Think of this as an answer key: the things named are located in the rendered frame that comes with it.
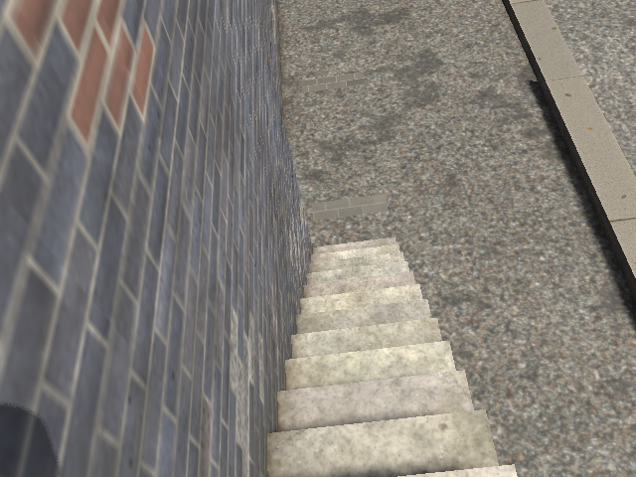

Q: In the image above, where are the stairs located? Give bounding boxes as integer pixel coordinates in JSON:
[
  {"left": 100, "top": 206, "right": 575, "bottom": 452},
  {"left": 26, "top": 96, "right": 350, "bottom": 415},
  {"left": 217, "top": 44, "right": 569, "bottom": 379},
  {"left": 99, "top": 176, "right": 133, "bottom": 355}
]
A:
[{"left": 267, "top": 237, "right": 518, "bottom": 477}]

